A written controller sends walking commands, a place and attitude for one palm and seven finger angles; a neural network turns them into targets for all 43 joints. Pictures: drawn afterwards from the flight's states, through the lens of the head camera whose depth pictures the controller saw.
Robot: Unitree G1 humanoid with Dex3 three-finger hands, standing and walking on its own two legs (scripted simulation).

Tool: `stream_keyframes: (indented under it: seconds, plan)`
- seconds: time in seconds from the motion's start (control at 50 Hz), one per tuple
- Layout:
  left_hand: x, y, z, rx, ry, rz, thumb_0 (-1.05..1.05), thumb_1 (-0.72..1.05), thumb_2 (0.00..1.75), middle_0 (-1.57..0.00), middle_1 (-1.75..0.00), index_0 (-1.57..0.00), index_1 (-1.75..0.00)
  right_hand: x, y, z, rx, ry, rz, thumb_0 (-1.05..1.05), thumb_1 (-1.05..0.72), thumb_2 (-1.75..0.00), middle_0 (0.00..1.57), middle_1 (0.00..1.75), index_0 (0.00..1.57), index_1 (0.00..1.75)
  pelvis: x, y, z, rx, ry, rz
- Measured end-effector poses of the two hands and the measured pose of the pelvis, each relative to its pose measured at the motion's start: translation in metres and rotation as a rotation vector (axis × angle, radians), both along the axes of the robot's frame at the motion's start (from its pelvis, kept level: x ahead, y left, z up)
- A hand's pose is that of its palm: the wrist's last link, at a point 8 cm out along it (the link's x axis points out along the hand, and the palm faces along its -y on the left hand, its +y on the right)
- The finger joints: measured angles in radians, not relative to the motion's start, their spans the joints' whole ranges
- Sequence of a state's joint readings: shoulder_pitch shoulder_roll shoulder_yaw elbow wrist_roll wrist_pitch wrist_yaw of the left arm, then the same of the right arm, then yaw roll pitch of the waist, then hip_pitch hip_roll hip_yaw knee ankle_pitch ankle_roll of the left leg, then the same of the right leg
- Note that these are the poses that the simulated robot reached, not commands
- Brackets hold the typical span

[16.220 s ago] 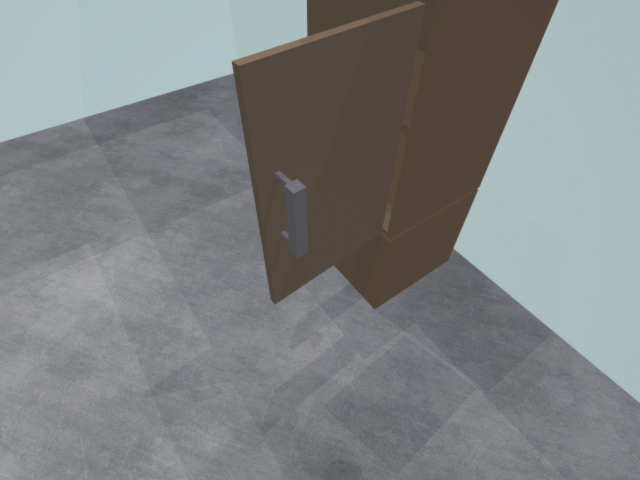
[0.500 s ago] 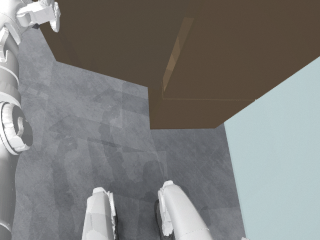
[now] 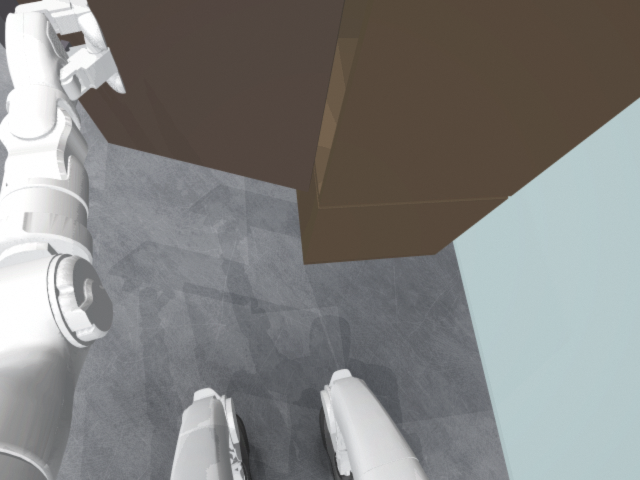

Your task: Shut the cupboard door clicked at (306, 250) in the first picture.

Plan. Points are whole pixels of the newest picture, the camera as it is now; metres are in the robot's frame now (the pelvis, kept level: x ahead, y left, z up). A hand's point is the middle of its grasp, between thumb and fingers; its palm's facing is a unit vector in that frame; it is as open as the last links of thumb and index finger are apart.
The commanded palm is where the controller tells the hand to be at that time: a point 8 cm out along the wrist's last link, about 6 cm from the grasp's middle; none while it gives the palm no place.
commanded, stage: pull the fist back off the door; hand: left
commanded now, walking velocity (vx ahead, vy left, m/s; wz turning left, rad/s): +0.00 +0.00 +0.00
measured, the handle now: (16, 4) +0.65 +0.23 +0.09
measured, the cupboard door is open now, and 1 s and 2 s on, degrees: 71 71 71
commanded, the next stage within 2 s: draw the hand back to the body in 0.56 s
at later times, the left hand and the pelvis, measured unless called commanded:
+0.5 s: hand (102, 131) +0.49 +0.15 +0.08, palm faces +0.03 -1.00 -0.03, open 3.1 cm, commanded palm +0.47 +0.19 +0.09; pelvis +0.02 -0.01 +0.03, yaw +3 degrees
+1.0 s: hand (29, 167) +0.42 +0.18 +0.13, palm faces +0.04 -1.00 -0.04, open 3.1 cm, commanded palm +0.38 +0.22 +0.15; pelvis +0.02 +0.00 +0.06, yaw +3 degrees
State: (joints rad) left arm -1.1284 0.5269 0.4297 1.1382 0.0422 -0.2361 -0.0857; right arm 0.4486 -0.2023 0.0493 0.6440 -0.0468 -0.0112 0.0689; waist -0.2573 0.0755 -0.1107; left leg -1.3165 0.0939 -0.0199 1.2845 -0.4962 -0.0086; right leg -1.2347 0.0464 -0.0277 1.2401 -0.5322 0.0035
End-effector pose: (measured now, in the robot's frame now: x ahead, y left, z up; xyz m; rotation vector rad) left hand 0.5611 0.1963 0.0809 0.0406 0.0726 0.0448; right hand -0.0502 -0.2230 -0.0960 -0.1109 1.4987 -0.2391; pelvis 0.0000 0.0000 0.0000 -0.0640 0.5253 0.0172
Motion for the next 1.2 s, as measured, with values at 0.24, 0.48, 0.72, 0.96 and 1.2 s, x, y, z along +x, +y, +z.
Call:
stream_keyframes:
  seconds: [0.24,0.48,0.72,0.96,1.2]
  plan:
    - [-0.043,0.009,0.016,-0.012,-0.025,-0.004,0.01,0.9,0.89,-1.29,-1.5,-1.3,-1.5,0.057,-0.046,0.024,-0.07,-0.103,0.086,0.01,-0.9,-0.9,0.21,0.3,0.2,0.29,0.016,-0.01,0.024,0.021,-0.08,0.028]
    - [-0.092,0.003,0.002,-0.015,-0.056,-0.019,0.01,0.9,0.9,-1.3,-1.5,-1.3,-1.5,0.125,-0.053,0.02,-0.084,-0.246,0.144,0.01,-0.9,-0.9,0.2,0.3,0.2,0.29,0.016,-0.011,0.027,0.037,-0.131,0.041]
    - [-0.095,0.007,0.013,-0.007,-0.053,-0.017,0.01,0.9,0.9,-1.3,-1.5,-1.3,-1.5,0.126,-0.032,0.008,-0.037,-0.296,0.147,0.01,-0.9,-0.9,0.2,0.3,0.2,0.29,0.006,-0.01,0.024,0.038,-0.146,0.044]
    - [-0.149,0.029,0.044,0.0,-0.058,-0.008,0.01,0.9,0.89,-1.29,-1.5,-1.3,-1.5,0.107,-0.029,0.037,-0.027,-0.274,0.077,0.01,-0.9,-0.9,0.2,0.3,0.2,0.29,0.014,-0.005,0.056,0.052,-0.24,0.022]
    - [-0.217,0.046,0.092,-0.003,-0.116,-0.039,0.01,0.9,0.9,-1.27,-1.47,-1.28,-1.47,0.203,-0.025,0.088,-0.05,-0.578,0.174,0.01,-0.9,-0.9,0.2,0.3,0.2,0.29,0.025,-0.002,0.085,0.06,-0.368,0.046]
